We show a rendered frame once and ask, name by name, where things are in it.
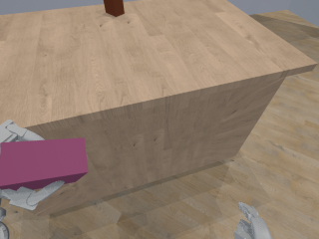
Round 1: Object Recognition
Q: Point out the robot left forearm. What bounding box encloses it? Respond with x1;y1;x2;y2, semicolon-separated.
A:
0;207;10;239

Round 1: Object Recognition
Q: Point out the robot left hand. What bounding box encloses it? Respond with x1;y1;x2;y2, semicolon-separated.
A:
0;119;65;211

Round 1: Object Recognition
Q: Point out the sponge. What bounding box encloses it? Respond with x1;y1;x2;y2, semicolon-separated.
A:
0;137;89;191

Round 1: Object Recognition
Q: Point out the robot right hand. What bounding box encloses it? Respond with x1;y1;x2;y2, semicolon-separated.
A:
233;201;272;239

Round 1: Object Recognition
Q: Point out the table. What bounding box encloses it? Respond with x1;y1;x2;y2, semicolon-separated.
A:
0;0;318;217

